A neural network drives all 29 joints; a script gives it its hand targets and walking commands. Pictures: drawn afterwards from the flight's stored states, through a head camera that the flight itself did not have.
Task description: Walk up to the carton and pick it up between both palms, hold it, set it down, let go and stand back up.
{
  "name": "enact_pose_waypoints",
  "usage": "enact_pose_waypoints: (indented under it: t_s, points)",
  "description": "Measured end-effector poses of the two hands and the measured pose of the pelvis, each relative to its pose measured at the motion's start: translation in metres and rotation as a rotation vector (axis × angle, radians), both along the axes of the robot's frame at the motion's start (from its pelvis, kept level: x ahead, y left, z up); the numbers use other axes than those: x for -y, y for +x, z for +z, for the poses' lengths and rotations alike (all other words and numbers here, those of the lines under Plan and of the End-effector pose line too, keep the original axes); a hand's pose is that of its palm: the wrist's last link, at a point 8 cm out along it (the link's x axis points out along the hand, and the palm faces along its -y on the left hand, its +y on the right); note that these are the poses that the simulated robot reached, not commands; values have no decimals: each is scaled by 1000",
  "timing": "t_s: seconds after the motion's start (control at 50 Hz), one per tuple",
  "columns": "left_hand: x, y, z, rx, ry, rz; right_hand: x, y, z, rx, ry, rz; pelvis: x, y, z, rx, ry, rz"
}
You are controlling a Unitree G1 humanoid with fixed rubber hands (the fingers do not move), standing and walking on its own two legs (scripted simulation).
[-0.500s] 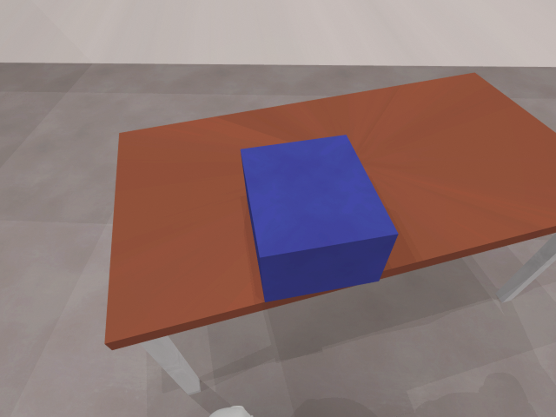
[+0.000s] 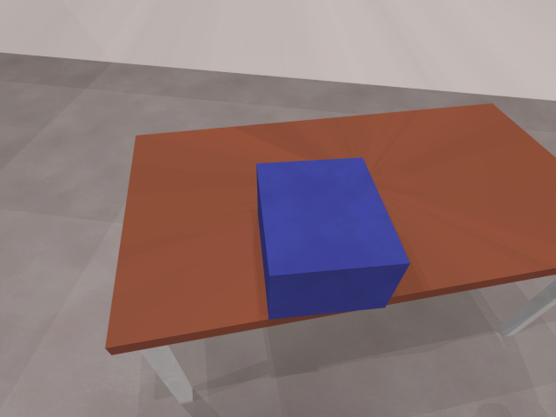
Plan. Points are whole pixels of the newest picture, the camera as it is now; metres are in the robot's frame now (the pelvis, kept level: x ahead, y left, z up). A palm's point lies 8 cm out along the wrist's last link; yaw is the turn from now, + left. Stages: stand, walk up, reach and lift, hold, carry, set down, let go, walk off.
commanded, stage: walk up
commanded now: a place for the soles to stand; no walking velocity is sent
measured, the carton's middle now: (318, 233) +0.50 -0.07 -0.10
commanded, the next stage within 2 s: none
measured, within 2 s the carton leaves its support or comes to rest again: neither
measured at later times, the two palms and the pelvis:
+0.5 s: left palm out of the picture +0.02 +0.23 -0.16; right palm out of the picture +0.09 -0.25 -0.15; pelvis +0.03 -0.02 -0.01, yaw +4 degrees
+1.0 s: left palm out of the picture -0.02 +0.22 -0.16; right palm out of the picture +0.10 -0.26 -0.15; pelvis +0.02 -0.03 -0.02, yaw +7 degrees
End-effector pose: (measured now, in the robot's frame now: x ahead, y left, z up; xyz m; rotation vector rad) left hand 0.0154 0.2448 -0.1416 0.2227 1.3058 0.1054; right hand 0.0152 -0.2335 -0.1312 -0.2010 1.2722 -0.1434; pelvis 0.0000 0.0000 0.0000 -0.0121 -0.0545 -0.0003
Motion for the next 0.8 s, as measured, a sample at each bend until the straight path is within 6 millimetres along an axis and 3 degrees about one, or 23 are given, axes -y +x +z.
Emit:
enact_pose_waypoints:
  t_s: [0.18,0.34,0.56,0.8]
  points:
    - [7,-5,-4,-59,2,41,4,46,-3,33,-4,45,5,16,-3,-11,2,26]
    - [13,1,-8,-76,9,70,6,70,-10,40,-4,75,10,25,-8,-15,1,48]
    - [19,7,-15,-59,19,105,15,75,-18,28,-13,96,20,25,-15,-14,0,72]
    - [26,-12,-18,-86,21,147,22,80,-18,24,-23,131,28,22,-16,-7,-1,97]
